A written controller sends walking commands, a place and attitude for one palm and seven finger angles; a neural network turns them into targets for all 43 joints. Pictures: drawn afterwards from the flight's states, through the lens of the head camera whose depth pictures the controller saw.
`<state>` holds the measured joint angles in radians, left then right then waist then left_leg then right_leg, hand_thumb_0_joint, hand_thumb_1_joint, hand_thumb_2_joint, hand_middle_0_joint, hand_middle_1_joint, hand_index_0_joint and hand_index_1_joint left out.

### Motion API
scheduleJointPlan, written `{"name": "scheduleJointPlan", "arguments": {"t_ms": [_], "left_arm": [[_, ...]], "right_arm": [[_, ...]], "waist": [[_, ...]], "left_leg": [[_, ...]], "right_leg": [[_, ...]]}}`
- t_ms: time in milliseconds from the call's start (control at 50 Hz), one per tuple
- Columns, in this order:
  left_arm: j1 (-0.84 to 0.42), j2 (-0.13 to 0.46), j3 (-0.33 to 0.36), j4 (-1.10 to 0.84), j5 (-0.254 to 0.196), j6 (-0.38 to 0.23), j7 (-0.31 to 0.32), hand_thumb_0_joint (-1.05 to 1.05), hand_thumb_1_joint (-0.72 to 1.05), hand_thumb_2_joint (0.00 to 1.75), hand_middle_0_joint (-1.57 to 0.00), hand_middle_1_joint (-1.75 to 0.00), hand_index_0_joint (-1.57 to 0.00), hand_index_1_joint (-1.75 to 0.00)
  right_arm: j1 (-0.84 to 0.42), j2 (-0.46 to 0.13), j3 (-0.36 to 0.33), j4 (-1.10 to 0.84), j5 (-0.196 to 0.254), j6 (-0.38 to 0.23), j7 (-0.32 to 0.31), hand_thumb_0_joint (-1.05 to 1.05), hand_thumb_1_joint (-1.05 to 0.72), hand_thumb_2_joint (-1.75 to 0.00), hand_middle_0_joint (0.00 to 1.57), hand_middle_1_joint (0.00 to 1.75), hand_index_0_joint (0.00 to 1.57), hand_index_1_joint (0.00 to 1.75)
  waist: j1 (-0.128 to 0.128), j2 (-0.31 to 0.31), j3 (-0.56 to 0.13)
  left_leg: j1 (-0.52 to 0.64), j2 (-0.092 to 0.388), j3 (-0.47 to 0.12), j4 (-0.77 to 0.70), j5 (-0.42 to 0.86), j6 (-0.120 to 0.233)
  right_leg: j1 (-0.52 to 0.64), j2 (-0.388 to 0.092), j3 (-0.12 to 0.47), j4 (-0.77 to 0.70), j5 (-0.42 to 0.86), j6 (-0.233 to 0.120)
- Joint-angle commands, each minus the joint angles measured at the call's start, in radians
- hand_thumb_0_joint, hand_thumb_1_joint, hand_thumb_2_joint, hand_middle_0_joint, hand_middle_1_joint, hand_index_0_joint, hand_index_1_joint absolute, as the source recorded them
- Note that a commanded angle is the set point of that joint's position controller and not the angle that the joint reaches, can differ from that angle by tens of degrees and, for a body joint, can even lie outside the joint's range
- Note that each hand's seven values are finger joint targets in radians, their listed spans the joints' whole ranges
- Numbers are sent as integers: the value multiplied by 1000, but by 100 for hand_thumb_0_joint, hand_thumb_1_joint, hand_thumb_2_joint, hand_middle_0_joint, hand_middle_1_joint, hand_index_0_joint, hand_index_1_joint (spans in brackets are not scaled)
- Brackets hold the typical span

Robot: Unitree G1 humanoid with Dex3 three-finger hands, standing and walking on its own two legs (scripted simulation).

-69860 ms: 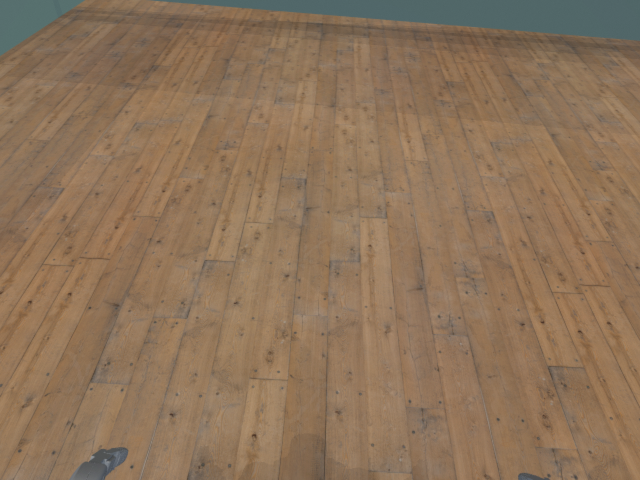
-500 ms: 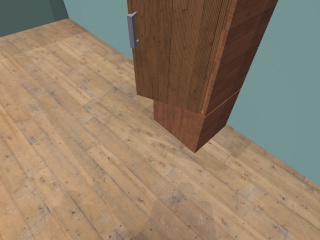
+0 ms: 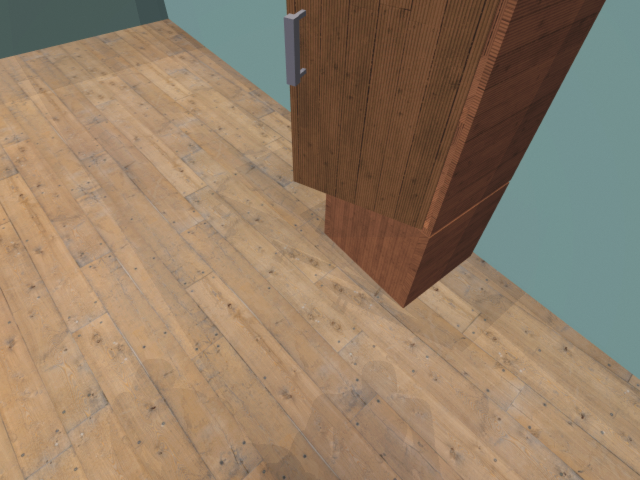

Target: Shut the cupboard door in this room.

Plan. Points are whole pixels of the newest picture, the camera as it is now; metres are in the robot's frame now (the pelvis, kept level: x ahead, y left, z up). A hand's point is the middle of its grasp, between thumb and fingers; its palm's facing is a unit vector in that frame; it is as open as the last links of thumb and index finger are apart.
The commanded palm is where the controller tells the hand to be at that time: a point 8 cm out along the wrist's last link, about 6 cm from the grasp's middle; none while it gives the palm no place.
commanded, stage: walk to a spot facing it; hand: left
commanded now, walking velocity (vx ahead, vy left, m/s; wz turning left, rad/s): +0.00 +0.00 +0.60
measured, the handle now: (297, 48) +0.93 +0.09 +0.09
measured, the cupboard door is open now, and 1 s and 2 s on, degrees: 24 24 24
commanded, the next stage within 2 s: turn to face it in 1.76 s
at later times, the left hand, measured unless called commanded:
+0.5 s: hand out of the picture +0.07 +0.24 -0.14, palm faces +0.30 -0.90 -0.31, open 7.3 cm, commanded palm none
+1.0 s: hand out of the picture -0.09 +0.19 -0.18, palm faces +0.62 -0.74 -0.27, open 7.4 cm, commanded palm none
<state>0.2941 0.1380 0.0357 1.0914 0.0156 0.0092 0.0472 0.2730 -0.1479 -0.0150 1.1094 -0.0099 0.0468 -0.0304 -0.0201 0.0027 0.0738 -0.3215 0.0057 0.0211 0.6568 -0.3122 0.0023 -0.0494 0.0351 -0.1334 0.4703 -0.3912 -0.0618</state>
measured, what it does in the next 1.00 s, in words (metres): steps on the spot, turning left: right foot, then left foot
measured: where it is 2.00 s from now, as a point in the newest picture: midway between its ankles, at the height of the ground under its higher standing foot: outside the picture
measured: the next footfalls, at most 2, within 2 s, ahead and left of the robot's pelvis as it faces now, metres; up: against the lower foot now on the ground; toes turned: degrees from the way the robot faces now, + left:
right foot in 0.52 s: +0.08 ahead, -0.13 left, +0.00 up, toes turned +20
left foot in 0.88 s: -0.01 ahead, +0.12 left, +0.00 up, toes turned +39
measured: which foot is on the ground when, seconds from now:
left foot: down 0.00-0.52, up 0.54-0.86, down 0.88-1.00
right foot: down 0.00-0.14, up 0.16-0.50, down 0.52-0.88, up 0.90-1.00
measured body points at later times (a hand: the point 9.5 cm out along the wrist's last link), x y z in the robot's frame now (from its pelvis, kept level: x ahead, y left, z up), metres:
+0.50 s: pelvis +0.00 -0.01 +0.00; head +0.06 +0.00 +0.45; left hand +0.05 +0.29 -0.12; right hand +0.13 -0.24 -0.15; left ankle +0.04 +0.13 -0.73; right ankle +0.03 -0.15 -0.72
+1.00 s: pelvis +0.02 -0.01 +0.00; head +0.06 +0.05 +0.44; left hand -0.12 +0.23 -0.16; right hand +0.27 -0.14 -0.13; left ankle -0.04 +0.09 -0.73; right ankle +0.06 -0.14 -0.67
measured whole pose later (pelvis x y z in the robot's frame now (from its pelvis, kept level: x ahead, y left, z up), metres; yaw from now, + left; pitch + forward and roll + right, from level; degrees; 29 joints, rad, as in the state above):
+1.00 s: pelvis +0.02 -0.01 +0.00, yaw +38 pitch +1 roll +0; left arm 0.24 0.26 0.08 0.91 0.02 0.07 0.02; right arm 0.12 -0.22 -0.04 0.86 -0.02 0.03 0.01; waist 0.01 -0.05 0.13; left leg -0.32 -0.01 0.02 0.61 -0.31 0.02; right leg -0.43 -0.11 -0.07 1.07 -0.53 0.06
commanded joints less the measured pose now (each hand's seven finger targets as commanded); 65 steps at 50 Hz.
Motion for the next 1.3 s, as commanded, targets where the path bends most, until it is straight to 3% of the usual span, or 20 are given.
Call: {"name": "scheduleJointPlan", "arguments": {"t_ms": [0, 80, 100, 120, 140, 200, 460, 500, 520, 580, 780, 820, 860, 880, 960, 1080, 1140, 1180, 1200, 1280], "left_arm": [[54, 179, 49, -63, 19, -2, 14, 0, 90, 90, -20, -30, -20, -30], [-18, 224, 67, -115, 7, -6, 5, 0, 90, 90, -20, -30, -20, -30], [-9, 211, 68, -130, -4, -2, -2, 0, 90, 90, -20, -30, -20, -30], [10, 153, 57, -160, -15, 3, -10, 0, 90, 90, -20, -30, -20, -30], [-60, 164, 50, -196, -8, 13, -5, 0, 90, 90, -20, -30, -20, -30], [-125, 168, 67, -214, 9, 26, -16, 0, 90, 90, -20, -30, -20, -30], [-10, 196, 64, -257, 3, 10, -19, 0, 90, 90, -20, -30, -20, -30], [-6, 348, 93, -276, 28, -3, -7, 0, 90, 90, -20, -30, -20, -30], [-75, 348, 83, -295, 20, 0, -1, 0, 90, 90, -20, -30, -20, -30], [-186, 247, 57, -315, 14, -9, -1, 0, 90, 90, -20, -30, -20, -30], [12, 300, 83, -256, 19, -9, -9, 0, 90, 90, -20, -30, -20, -30], [-15, 292, 82, -260, 8, -10, -15, 0, 90, 90, -20, -30, -20, -30], [-62, 179, 44, -333, -2, -2, -22, 0, 90, 90, -20, -30, -20, -30], [-109, 206, 48, -347, 5, 12, -16, 0, 90, 90, -20, -30, -20, -30], [-136, 201, 59, -309, 8, 16, -39, 0, 90, 90, -20, -30, -20, -30], [-93, 182, 53, -291, 11, -2, -65, 0, 90, 90, -20, -30, -20, -30], [91, 211, 70, -238, 19, -21, -66, 0, 90, 90, -20, -30, -20, -30], [194, 352, 89, -230, 29, -34, -39, 0, 90, 90, -20, -30, -20, -30], [120, 330, 81, -249, 16, -33, -33, 0, 90, 90, -20, -30, -20, -30], [-47, 217, 61, -274, 13, -65, -30, 0, 90, 90, -20, -30, -20, -30]], "right_arm": [[-52, -94, -41, -110, -4, 2, 3, 0, -90, -90, 20, 30, 20, 30], [66, -98, -43, -117, -12, -6, 16, 0, -90, -90, 20, 30, 20, 30], [136, -136, -50, -107, -19, -14, 16, 0, -90, -90, 20, 30, 20, 30], [166, -224, -68, -113, -21, -23, 13, 0, -90, -90, 20, 30, 20, 30], [169, -262, -75, -114, -15, -17, 6, 0, -90, -90, 20, 30, 20, 30], [13, -249, -75, -186, -28, -18, 5, 0, -90, -90, 20, 30, 20, 30], [-98, -255, -107, -266, -15, 0, 21, 0, -90, -90, 20, 30, 20, 30], [-88, -148, -98, -292, -1, 0, 31, 0, -90, -90, 20, 30, 20, 30], [-114, -207, -110, -297, -14, 1, 36, 0, -90, -90, 20, 30, 20, 30], [-76, -178, -100, -274, -18, 15, 49, 0, -90, -90, 20, 30, 20, 30], [-174, -148, -60, -319, -3, -2, 61, 0, -90, -90, 20, 30, 20, 30], [-65, -196, -72, -290, -8, -12, 59, 0, -90, -90, 20, 30, 20, 30], [83, -382, -119, -254, -10, -24, 40, 0, -90, -90, 20, 30, 20, 30], [106, -368, -113, -233, -8, -15, 33, 0, -90, -90, 20, 30, 20, 30], [-70, -286, -84, -286, -23, -22, 17, 0, -90, -90, 20, 30, 20, 30], [-96, -300, -91, -284, -26, -28, 26, 0, -90, -90, 20, 30, 20, 30], [-165, -264, -90, -299, -17, -27, 29, 0, -90, -90, 20, 30, 20, 30], [-189, -144, -62, -348, -5, -38, 38, 0, -90, -90, 20, 30, 20, 30], [-197, -197, -77, -347, -19, -32, 47, 0, -90, -90, 20, 30, 20, 30], [-125, -162, -76, -287, -25, -22, 75, 0, -90, -90, 20, 30, 20, 30]], "waist": [[28, -117, 76], [-47, -40, -1], [-69, 91, -45], [-56, 372, -68], [-71, 272, -103], [-25, 160, -8], [49, 140, -150], [63, -272, -119], [49, -201, -71], [-30, -172, -22], [51, -227, -106], [-15, -139, -161], [-95, 342, -255], [-98, 221, -248], [-37, 200, -97], [-5, 171, -47], [93, 70, -61], [158, -384, -61], [104, -281, 15], [-2, -133, 21]], "left_leg": [[-202, 49, 3, 316, -215, -8], [24, 24, 67, -40, 54, 4], [146, 72, -51, -173, 348, 50], [229, 313, -441, -259, 704, 198], [181, 378, -539, -333, 594, 258], [-67, 286, -496, -433, -127, 177], [-79, 85, -373, -261, 103, 85], [-348, -123, -106, 156, -182, -51], [-299, -63, -109, 409, -268, -44], [-311, 4, -82, 594, -133, -52], [-93, -14, 94, 26, -88, -35], [142, -8, 66, -185, 126, -13], [453, 401, -446, -237, 935, 213], [418, 412, -368, -219, 885, 248], [175, 246, -308, -316, 140, 168], [34, 176, -340, -360, -222, 151], [-228, 78, -276, -201, -345, 103], [-505, -90, -56, 397, -347, 7], [-486, -18, -119, 562, -255, 11], [-381, 75, -70, 610, 14, -20]], "right_leg": [[-11, -409, 172, -84, 780, -161], [-56, -336, 8, 202, 813, -44], [-174, -257, -37, 381, 601, 22], [-394, -108, -41, 633, -75, 99], [-408, -82, 100, 715, -284, 82], [-410, -122, 159, 705, -110, 79], [-84, -25, 108, -4, 104, 104], [8, -434, 548, -269, -48, -53], [-170, -537, 551, -265, 52, -118], [-178, -380, 293, -144, 336, -89], [39, -374, 66, 71, 829, -28], [-78, -344, 4, 243, 729, 33], [-532, -140, 2, 646, -279, 144], [-538, -160, 107, 705, -269, 122], [-520, -153, 124, 616, -86, 124], [-357, -78, 51, 281, -29, 119], [-3, -56, 43, 44, 53, 116], [103, -500, 630, -336, -399, -21], [-62, -530, 642, -382, -471, -50], [-160, -404, 233, -306, -79, -17]]}}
